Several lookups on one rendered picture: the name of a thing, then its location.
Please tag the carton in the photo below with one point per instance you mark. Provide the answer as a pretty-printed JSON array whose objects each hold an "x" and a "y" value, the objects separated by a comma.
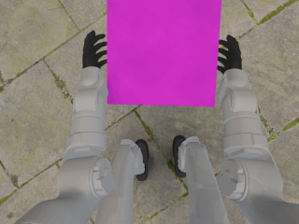
[{"x": 162, "y": 52}]

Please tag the right robot upper arm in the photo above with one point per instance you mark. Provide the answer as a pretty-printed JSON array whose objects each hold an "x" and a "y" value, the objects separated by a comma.
[{"x": 255, "y": 187}]

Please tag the robot right hand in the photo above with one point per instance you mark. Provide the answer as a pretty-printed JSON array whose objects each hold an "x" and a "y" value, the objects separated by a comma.
[{"x": 233, "y": 54}]

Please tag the right robot forearm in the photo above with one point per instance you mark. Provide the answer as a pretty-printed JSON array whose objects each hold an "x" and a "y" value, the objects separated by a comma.
[{"x": 241, "y": 119}]

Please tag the right robot thigh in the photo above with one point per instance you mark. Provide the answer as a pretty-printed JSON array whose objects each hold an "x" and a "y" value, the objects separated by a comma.
[{"x": 205, "y": 202}]

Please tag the left robot forearm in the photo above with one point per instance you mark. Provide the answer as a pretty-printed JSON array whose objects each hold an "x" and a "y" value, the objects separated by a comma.
[{"x": 88, "y": 125}]

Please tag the left robot foot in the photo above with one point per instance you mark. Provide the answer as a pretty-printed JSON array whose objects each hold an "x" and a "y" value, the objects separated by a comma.
[{"x": 142, "y": 144}]

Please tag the robot left hand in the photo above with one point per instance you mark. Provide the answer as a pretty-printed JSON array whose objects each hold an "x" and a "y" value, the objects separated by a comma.
[{"x": 90, "y": 57}]

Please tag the left robot upper arm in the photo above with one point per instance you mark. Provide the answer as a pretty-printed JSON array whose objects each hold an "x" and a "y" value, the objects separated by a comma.
[{"x": 82, "y": 184}]

